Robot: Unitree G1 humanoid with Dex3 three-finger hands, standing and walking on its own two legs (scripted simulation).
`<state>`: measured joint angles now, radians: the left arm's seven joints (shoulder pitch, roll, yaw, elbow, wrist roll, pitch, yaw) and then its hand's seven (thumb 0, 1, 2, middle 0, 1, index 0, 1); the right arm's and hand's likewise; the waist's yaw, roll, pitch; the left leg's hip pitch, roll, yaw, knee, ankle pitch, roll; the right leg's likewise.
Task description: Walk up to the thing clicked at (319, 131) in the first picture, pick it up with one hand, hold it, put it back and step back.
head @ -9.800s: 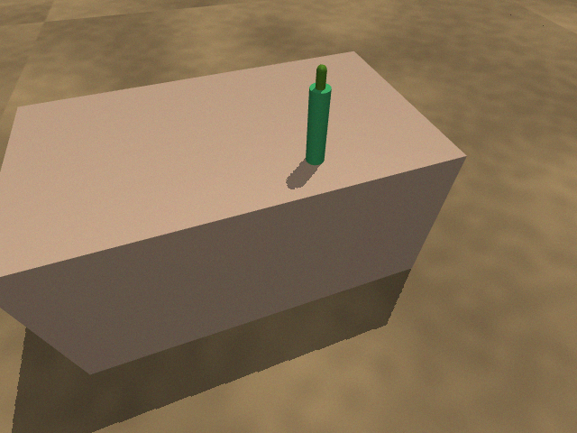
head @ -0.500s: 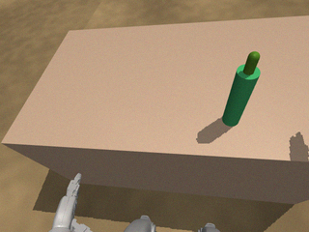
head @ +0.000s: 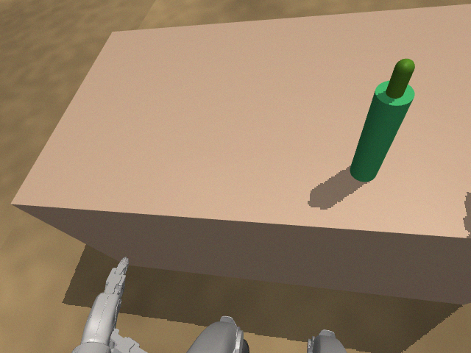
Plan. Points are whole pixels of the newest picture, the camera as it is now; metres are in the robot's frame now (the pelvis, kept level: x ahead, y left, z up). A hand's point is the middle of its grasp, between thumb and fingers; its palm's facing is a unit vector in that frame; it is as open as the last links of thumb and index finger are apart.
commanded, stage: go down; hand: right
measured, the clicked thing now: (380, 128) +0.51 -0.17 +0.04
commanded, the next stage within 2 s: approach in 0.48 s
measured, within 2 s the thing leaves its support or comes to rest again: neither
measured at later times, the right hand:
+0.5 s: hand out of the picture +0.43 -0.37 +0.08, palm faces +0.17 +0.99 +0.00, open 17.7 cm
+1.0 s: hand (451, 170) +0.45 -0.28 +0.00, palm faces +0.05 +1.00 +0.06, open 17.7 cm
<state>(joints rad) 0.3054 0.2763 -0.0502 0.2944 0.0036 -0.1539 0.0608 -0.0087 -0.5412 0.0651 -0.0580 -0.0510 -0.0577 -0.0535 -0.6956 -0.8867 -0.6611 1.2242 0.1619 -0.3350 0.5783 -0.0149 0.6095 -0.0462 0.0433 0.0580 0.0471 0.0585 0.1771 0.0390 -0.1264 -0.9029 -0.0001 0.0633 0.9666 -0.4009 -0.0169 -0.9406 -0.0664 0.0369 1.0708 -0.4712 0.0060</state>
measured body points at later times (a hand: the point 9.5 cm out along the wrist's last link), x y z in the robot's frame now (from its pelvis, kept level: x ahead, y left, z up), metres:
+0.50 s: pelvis +0.00 +0.00 +0.00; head +0.11 -0.05 +0.44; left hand +0.16 +0.26 -0.02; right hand +0.41 -0.42 +0.09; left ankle +0.03 +0.14 -0.67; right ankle +0.02 -0.12 -0.67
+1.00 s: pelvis +0.00 +0.00 -0.02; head +0.12 -0.06 +0.41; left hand +0.17 +0.26 -0.01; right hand +0.44 -0.33 +0.00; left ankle +0.03 +0.14 -0.67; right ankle +0.02 -0.12 -0.67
